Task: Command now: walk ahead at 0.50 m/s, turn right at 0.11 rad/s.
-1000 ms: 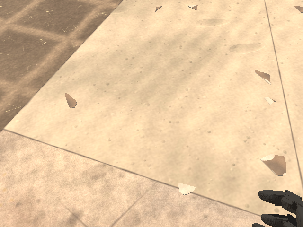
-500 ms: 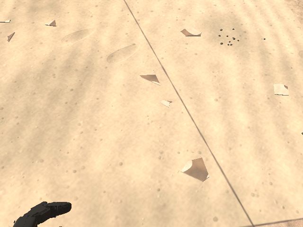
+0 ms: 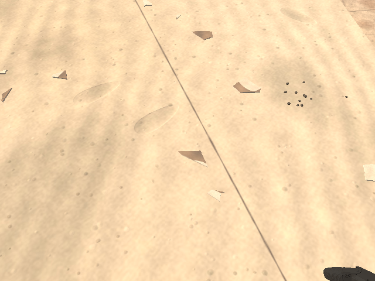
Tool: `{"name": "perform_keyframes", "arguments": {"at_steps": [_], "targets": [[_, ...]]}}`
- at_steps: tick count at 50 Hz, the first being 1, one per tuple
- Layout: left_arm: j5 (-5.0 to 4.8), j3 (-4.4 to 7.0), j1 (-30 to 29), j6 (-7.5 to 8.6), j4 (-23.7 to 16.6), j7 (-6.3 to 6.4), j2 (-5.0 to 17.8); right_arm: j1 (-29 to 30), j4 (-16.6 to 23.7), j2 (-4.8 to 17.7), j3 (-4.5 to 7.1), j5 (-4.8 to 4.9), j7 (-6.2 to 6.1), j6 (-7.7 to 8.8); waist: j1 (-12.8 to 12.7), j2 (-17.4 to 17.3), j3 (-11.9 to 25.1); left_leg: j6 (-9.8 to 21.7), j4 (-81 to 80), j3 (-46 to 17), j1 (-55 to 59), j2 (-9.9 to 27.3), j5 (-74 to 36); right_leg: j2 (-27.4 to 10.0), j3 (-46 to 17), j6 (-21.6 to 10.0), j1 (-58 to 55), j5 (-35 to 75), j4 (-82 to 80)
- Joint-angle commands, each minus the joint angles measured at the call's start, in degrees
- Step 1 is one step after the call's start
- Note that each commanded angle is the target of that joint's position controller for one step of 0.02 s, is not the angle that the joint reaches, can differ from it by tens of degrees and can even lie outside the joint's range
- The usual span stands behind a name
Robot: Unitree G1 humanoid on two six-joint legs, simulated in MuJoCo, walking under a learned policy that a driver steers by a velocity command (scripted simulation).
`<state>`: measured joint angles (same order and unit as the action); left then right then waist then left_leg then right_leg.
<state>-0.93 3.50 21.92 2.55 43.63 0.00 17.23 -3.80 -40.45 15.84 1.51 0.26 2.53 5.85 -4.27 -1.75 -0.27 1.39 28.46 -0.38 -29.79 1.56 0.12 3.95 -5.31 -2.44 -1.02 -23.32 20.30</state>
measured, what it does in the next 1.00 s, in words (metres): walks ahead: left foot, then right foot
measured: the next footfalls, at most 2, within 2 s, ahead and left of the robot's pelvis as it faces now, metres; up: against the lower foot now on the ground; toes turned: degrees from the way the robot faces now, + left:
left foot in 0.02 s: +0.18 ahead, +0.12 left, +0.00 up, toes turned +0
right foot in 0.56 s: +0.48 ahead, -0.12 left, +0.00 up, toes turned -2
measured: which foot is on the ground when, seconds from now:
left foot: up 0.00-0.00, down 0.02-0.56, up 0.58-1.00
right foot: down 0.00-0.04, up 0.06-0.54, down 0.56-1.00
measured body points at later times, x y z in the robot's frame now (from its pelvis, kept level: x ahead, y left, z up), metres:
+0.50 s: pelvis +0.27 +0.01 +0.01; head +0.30 +0.01 +0.46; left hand +0.51 +0.23 -0.07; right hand +0.27 -0.28 -0.12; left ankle +0.14 +0.12 -0.73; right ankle +0.44 -0.13 -0.71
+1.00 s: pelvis +0.54 -0.01 +0.01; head +0.57 -0.01 +0.46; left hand +0.55 +0.28 -0.11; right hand +0.76 -0.24 -0.08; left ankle +0.72 +0.13 -0.70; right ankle +0.44 -0.12 -0.73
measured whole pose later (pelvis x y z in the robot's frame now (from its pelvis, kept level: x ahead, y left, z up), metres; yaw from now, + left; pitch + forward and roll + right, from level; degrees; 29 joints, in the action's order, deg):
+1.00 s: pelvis +0.54 -0.01 +0.01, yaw +0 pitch +2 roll -2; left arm -1.0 3.3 21.4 3.9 49.1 -0.4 16.3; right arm -3.0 -42.7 15.2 1.4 0.8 2.0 4.0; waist -4.9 -2.5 -0.7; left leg 0.2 32.1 -1.4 -34.3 4.6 -1.4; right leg 2.7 2.2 -1.3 -0.8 -16.5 13.6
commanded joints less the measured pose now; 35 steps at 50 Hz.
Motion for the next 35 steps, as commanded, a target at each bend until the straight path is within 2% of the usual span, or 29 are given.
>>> {"name": "perform_keyframes", "arguments": {"at_steps": [1,2,3,4,5,6,7,8,9,11,13,17,20,22,25,26,27,28,29,30,31,32,33,34,35], "targets": [[0.56,1.52,-1.1,-0.06,-2.9,0.50,7.3,-11.2,1.0,10.9,4.08,-0.53,-0.61,1.13,8.7,5.6,8.9,5.2,0.5,-1.0,21.5,1.8,-0.5,-11.2,-3.9,-4.9,5.5,42.9,16.7],[0.79,0.16,4.2,0.60,-4.2,0.44,3.2,-18.8,0.2,15.9,5.32,-1.49,-0.87,1.03,9.0,-4.6,18.7,13.0,1.4,-20.6,44.3,14.8,2.8,-3.9,-0.1,-0.8,24.7,25.4,37.7],[0.25,-0.45,6.2,1.43,-3.6,0.32,2.0,-22.7,-1.7,14.0,5.10,-0.18,-0.46,0.49,9.4,-15.9,23.2,17.6,-8.0,-41.0,52.3,20.9,15.4,1.5,-1.6,1.2,37.9,-8.9,50.9],[-0.85,0.73,1.3,1.93,-4.4,0.00,7.2,-20.4,-1.4,10.4,3.86,0.83,-0.55,0.26,10.5,-9.1,15.6,14.9,-10.6,-38.6,47.7,19.7,25.0,-2.1,-4.5,0.7,44.3,-7.9,55.5],[-1.25,0.79,-4.1,2.18,-5.8,-0.16,7.8,-16.6,-0.6,9.0,3.33,0.40,-0.85,-0.17,9.9,-4.7,8.8,12.8,-11.6,-31.1,39.9,17.7,24.6,-5.1,-2.0,0.4,45.6,-3.1,54.6],[-0.44,0.71,-7.1,2.28,-6.6,-0.15,7.3,-13.2,-0.4,8.1,2.89,-0.30,-0.85,-0.39,8.3,-1.5,3.4,12.1,-13.5,-25.5,31.5,15.4,19.2,-7.3,-0.2,0.4,44.6,1.0,50.7],[0.29,1.03,-7.2,2.04,-6.4,-0.06,6.9,-11.2,-0.1,6.7,2.39,-0.80,-0.86,-0.20,6.5,-2.0,1.7,11.6,-14.9,-21.9,26.4,13.5,14.2,-9.2,-0.3,0.6,41.8,4.0,47.0],[0.30,0.97,-5.6,1.68,-5.9,-0.12,5.9,-10.2,0.0,6.3,2.20,-1.04,-0.82,-0.06,5.1,-3.3,1.3,11.6,-16.2,-19.5,23.3,12.2,10.5,-10.0,0.0,0.9,38.8,5.6,45.4],[0.25,0.83,-4.3,1.30,-5.3,-0.11,4.9,-10.0,-0.2,6.2,2.21,-0.78,-0.80,0.14,4.4,-3.9,1.6,11.9,-17.4,-17.3,21.7,11.3,7.8,-10.3,0.4,1.3,37.2,6.3,43.8],[0.54,0.53,-4.9,0.83,-5.4,0.07,3.6,-10.4,-1.0,7.4,2.54,-0.35,-0.96,0.53,3.8,-3.3,0.8,12.8,-19.1,-13.6,20.0,11.1,2.3,-10.8,1.4,2.4,37.8,8.6,40.2],[0.87,0.23,-8.5,0.95,-6.5,0.19,3.0,-11.4,-1.9,8.5,2.89,-0.23,-1.39,0.39,4.6,-2.1,-0.2,12.8,-20.3,-10.7,20.6,10.8,-1.6,-11.3,1.8,3.4,39.9,14.3,34.2],[0.63,-0.45,-15.9,1.83,-7.8,-0.54,1.2,-14.2,-3.6,9.4,3.01,0.40,-1.94,-0.38,7.3,-1.7,-1.5,10.4,-20.5,-4.8,21.7,8.2,-3.5,-9.7,3.6,3.6,37.4,26.4,19.6],[0.11,-0.59,-21.1,2.34,-9.3,-1.39,1.1,-17.7,-5.4,10.2,3.18,0.78,-2.05,-1.06,9.4,-1.7,-2.7,10.1,-19.5,-4.8,24.8,9.6,-2.1,-8.4,4.6,3.2,36.5,28.7,13.7],[-0.10,-0.47,-23.4,2.64,-10.3,-2.05,1.5,-18.9,-6.3,10.5,3.33,0.92,-2.19,-1.76,9.6,-2.0,-3.5,9.8,-17.8,-5.6,28.7,11.4,-3.3,-7.8,4.4,2.2,37.5,26.2,11.2],[0.07,0.12,-21.7,2.99,-10.4,-2.67,3.2,-18.4,-7.1,11.6,3.84,1.11,-2.68,-2.71,7.3,-3.1,-2.2,8.3,-13.0,-6.2,33.1,13.1,-11.8,-6.4,5.0,-0.2,33.7,19.9,8.5],[0.31,0.79,-17.5,3.06,-9.4,-2.54,4.4,-17.1,-7.0,12.0,3.94,1.20,-2.85,-2.97,4.5,-3.4,0.4,7.3,-8.1,-4.9,33.0,12.1,-20.7,-4.7,6.6,-1.4,27.2,19.3,7.0],[0.57,2.12,-9.4,3.00,-6.9,-2.09,6.8,-16.7,-6.8,11.0,3.50,1.03,-2.98,-3.18,0.6,-2.4,5.8,5.9,1.4,-2.5,30.4,9.3,-26.0,-3.8,7.5,-3.2,15.1,20.8,6.3],[1.15,3.33,1.0,2.77,-4.9,-1.42,10.8,-16.7,-5.3,8.2,2.24,-0.28,-3.13,-2.99,-3.3,2.5,14.6,3.7,17.9,-0.3,19.4,6.2,-13.5,-12.9,-2.1,-6.9,-2.7,23.9,9.2],[1.22,4.26,3.8,2.47,-3.8,-1.44,15.5,-24.2,-4.3,1.4,0.15,-0.34,-2.61,-1.71,0.4,17.9,21.6,-0.1,38.3,0.4,-4.2,-4.4,24.7,-25.8,-29.1,-16.4,-22.1,13.0,4.4],[0.38,2.87,4.7,2.25,-3.9,-1.41,9.8,-21.1,-5.2,6.7,1.22,0.66,-2.15,-0.54,-2.3,14.1,21.9,0.1,45.2,-6.8,-11.4,-2.9,33.0,-25.9,-35.7,-16.2,-22.2,4.9,-0.8],[0.39,2.04,0.7,2.25,-4.2,-1.21,8.0,-15.5,-3.4,9.7,2.13,1.97,-1.77,0.20,-2.0,10.9,12.8,0.6,46.3,-6.0,-15.3,0.0,28.8,-23.9,-27.3,-13.7,-15.2,5.9,-2.1],[0.65,1.66,-2.9,2.17,-4.6,-1.13,7.0,-12.0,-2.6,9.1,1.96,1.74,-1.88,0.47,-0.5,6.5,8.1,0.6,43.8,-4.2,-14.1,2.7,23.7,-21.5,-20.8,-12.3,-7.3,11.0,-3.2],[0.99,1.26,-5.7,2.19,-4.6,-1.32,5.7,-10.5,-2.3,8.6,2.13,0.79,-1.98,0.35,1.1,4.9,4.4,0.1,40.3,-3.6,-12.3,4.2,20.6,-19.6,-16.5,-11.8,-0.4,16.4,-5.0],[1.46,0.84,-7.3,2.44,-4.7,-1.41,4.5,-11.5,-2.6,8.1,2.32,0.50,-1.98,-0.19,3.1,5.9,3.5,-0.2,38.2,-4.0,-8.7,5.6,18.3,-18.1,-13.5,-11.4,4.1,19.9,-6.7],[1.40,0.86,-8.0,2.70,-4.6,-1.52,4.3,-12.8,-3.0,7.0,2.16,0.55,-1.96,-0.81,4.3,6.6,3.3,-0.7,36.7,-3.9,-6.3,5.9,17.3,-17.4,-11.9,-11.7,6.8,21.3,-8.4]]}}
Velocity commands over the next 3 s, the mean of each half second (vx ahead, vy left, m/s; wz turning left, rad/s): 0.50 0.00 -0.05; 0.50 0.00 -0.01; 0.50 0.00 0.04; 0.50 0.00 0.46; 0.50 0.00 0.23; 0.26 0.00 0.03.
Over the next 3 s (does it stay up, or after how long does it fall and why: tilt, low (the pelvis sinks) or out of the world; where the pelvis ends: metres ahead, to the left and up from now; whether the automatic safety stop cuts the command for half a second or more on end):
stays up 1.52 0.18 0.01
